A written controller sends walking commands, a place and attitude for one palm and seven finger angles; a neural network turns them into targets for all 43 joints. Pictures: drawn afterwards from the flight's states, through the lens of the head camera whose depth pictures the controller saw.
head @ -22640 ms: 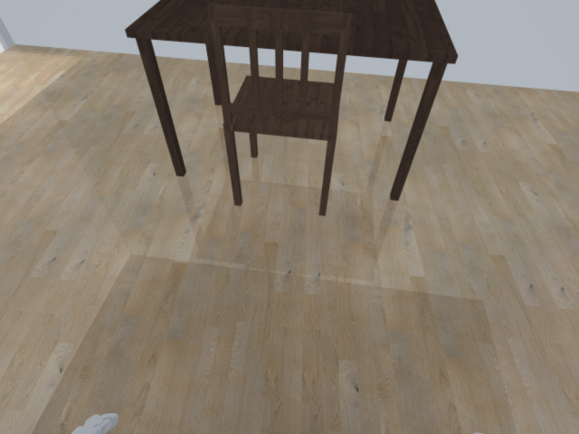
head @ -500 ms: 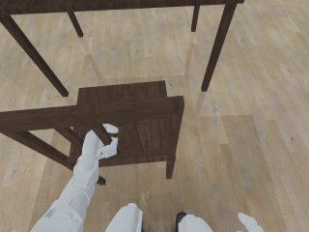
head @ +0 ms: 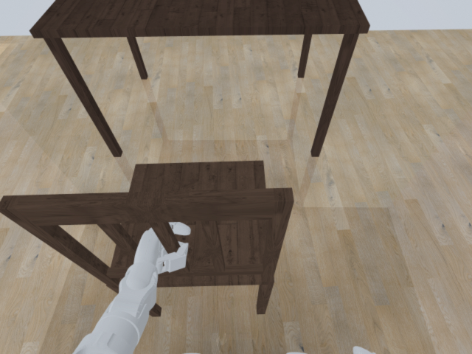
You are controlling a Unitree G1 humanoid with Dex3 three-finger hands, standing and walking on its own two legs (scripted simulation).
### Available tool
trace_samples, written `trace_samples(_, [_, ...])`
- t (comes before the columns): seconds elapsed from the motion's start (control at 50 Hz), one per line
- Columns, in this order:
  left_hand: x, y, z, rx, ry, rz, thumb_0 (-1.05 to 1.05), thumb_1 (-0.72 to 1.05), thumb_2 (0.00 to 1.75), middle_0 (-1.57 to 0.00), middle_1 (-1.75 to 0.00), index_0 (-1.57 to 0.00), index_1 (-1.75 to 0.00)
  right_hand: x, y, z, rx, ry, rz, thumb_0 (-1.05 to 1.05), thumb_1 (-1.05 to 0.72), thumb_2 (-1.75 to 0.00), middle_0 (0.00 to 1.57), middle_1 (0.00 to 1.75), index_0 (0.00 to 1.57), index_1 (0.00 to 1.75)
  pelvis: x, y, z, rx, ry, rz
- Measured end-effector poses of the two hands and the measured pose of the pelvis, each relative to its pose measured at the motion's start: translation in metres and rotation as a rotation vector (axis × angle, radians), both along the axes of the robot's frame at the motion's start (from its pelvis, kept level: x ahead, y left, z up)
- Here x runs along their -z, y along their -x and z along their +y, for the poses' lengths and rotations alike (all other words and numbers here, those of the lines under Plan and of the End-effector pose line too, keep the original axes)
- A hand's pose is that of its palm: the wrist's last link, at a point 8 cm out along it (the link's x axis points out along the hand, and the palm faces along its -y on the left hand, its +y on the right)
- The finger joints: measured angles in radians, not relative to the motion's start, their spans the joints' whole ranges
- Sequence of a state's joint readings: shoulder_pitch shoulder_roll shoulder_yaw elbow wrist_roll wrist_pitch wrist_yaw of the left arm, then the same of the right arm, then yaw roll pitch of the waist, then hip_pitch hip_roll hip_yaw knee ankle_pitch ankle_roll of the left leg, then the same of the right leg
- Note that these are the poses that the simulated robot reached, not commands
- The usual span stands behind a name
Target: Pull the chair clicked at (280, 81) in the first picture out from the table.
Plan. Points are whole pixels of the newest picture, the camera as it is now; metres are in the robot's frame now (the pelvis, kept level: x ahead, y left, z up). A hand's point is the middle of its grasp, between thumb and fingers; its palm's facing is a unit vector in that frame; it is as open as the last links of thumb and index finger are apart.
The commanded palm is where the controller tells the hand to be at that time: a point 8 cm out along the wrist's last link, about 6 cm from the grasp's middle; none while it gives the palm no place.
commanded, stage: stop walking, hand still on the chair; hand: left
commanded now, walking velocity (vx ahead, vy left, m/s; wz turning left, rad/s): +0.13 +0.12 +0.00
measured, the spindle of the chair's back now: (172, 247) +0.32 +0.15 -0.09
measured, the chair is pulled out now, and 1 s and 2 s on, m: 0.65 0.67 0.68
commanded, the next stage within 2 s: open the thumb and straighten the fingers in 0.60 s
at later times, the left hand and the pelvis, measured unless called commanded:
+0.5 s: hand (178, 267) +0.27 +0.13 -0.07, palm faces -0.11 -0.98 -0.16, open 5.6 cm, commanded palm +0.26 +0.18 -0.06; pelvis +0.01 +0.03 +0.00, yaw -2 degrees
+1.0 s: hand (173, 261) +0.28 +0.14 -0.07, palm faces -0.11 -0.98 -0.15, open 9.6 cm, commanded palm +0.26 +0.19 -0.05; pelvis +0.02 +0.02 -0.01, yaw +0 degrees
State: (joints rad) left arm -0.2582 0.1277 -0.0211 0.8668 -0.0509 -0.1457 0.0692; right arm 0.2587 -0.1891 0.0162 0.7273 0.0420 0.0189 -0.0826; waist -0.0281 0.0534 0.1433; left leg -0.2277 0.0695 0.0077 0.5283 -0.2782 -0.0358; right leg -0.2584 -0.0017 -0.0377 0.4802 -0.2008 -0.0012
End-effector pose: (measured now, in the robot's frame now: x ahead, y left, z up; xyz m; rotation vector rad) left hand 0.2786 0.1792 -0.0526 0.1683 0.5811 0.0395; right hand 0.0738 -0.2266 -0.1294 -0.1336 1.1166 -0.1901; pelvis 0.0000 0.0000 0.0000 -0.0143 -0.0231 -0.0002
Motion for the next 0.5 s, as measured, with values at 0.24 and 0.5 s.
trace_samples(0.24, [0.000, 0.021, 0.001, 0.046, 0.003, 0.012, 0.07, 0.63, 0.79, -0.30, -1.25, -0.50, -1.45, -0.019, -0.021, -0.019, 0.045, 0.115, -0.102, 0.01, -0.91, -0.90, 0.20, 0.30, 0.20, 0.30, -0.003, -0.010, 0.018, 0.014, -0.012, -0.010])
trace_samples(0.5, [0.002, 0.019, 0.003, 0.100, 0.012, -0.004, 0.05, 0.62, 0.80, -0.28, -1.30, -0.50, -1.45, -0.029, -0.056, 0.023, -0.003, 0.060, -0.185, 0.01, -0.91, -0.90, 0.20, 0.30, 0.20, 0.30, -0.003, -0.014, 0.031, 0.026, -0.018, -0.005])
